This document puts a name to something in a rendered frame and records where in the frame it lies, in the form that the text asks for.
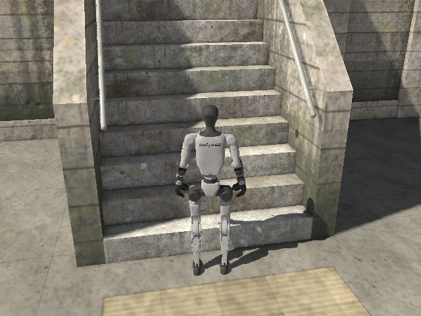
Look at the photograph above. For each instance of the right robot forearm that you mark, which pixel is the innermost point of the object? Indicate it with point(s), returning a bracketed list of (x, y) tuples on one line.
[(240, 174)]

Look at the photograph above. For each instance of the left robot forearm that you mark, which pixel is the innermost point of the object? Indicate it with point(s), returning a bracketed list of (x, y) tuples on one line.
[(180, 174)]

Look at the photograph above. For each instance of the left robot hand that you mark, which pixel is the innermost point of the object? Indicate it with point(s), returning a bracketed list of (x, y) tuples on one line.
[(183, 187)]

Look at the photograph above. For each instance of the right robot foot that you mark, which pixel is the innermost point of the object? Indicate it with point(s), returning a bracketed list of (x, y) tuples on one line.
[(224, 268)]

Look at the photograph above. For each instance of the robot right upper arm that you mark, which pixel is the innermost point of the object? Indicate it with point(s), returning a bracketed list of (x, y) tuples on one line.
[(234, 149)]

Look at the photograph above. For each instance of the robot left upper arm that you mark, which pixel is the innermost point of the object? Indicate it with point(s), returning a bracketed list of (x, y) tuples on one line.
[(186, 150)]

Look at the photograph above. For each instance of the right robot thigh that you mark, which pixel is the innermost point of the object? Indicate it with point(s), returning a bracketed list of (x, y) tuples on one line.
[(226, 194)]

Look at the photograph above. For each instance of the right robot hand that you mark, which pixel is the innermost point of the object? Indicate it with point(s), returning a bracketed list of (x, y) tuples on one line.
[(237, 187)]

